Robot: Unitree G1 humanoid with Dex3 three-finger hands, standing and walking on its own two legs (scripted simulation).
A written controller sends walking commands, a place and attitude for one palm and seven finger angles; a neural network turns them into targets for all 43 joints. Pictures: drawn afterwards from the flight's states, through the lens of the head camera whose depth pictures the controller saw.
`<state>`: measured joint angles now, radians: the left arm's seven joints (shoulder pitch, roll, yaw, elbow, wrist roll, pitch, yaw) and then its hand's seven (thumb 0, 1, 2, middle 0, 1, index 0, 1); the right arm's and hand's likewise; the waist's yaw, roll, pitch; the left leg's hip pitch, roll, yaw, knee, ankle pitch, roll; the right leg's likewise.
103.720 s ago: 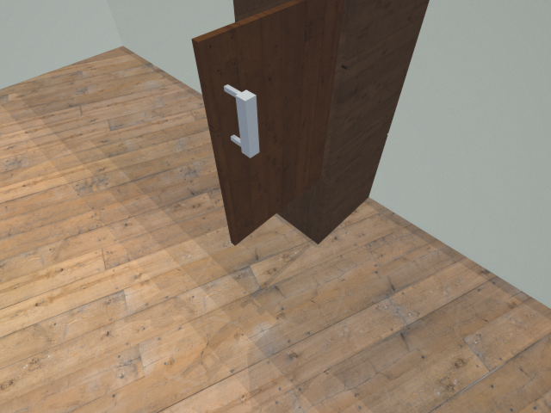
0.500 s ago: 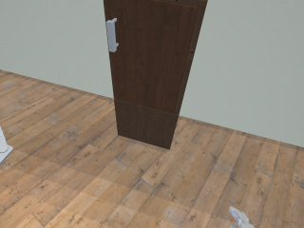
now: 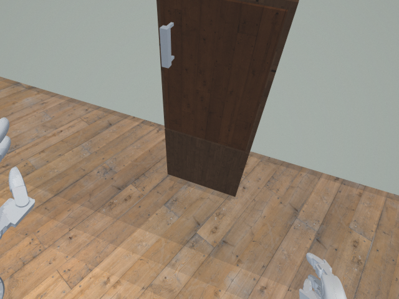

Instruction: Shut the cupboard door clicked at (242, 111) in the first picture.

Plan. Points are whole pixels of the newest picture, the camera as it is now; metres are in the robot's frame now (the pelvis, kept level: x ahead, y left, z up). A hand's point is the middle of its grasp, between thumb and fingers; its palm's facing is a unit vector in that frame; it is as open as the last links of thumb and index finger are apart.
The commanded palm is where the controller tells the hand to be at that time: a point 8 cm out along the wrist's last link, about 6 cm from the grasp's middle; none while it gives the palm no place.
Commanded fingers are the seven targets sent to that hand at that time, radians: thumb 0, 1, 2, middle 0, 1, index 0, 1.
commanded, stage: stop stepping back and stand still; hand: left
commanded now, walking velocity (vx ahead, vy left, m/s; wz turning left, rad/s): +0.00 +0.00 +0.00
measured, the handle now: (168, 45) +0.87 +0.18 +0.09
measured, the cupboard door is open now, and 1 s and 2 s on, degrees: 0 0 0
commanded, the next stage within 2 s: let the arm hang, fingers relaxed in 0.64 s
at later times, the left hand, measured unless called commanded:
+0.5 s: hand (2, 215) +0.18 +0.29 +0.17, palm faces +0.46 -0.80 -0.40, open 7.4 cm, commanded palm +0.12 +0.32 +0.18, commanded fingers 0.00 0.90 0.90 -0.20 -0.30 -0.20 -0.30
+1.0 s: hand out of the picture +0.07 +0.20 -0.14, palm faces -0.05 -0.97 -0.24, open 7.4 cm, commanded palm none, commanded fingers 0.00 0.90 0.90 -0.20 -0.30 -0.20 -0.30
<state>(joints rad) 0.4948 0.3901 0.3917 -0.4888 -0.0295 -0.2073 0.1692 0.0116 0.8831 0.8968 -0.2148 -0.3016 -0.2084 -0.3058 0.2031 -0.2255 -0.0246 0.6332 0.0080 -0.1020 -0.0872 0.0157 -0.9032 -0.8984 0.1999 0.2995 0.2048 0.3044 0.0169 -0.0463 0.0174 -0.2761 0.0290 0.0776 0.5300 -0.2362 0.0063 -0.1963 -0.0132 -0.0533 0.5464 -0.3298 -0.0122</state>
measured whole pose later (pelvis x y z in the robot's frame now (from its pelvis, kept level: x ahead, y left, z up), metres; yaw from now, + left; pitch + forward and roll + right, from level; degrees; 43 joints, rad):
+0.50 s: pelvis -0.02 +0.02 +0.01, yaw +0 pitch -1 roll -1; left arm 0.53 0.38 0.39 -0.45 -0.04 -0.19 0.16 0.01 0.88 0.90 -0.22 -0.30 -0.21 -0.31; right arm 0.25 -0.19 0.03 0.63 0.01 -0.09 -0.08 0.01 -0.90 -0.90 0.20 0.30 0.21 0.30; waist 0.01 0.00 -0.02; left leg -0.29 0.02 0.08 0.48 -0.19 0.03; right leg -0.18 -0.01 -0.05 0.43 -0.24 0.02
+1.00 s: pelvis -0.03 +0.01 -0.01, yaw +1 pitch -1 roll +0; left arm 0.30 0.22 -0.02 0.68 0.03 0.06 -0.01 0.01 0.90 0.90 -0.20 -0.30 -0.20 -0.30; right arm 0.18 -0.29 0.00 0.86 -0.02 0.00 0.01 0.01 -0.90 -0.90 0.20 0.30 0.20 0.30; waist -0.04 0.02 0.02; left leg -0.35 0.02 0.08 0.57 -0.20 0.03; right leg -0.27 -0.03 -0.06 0.60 -0.31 0.00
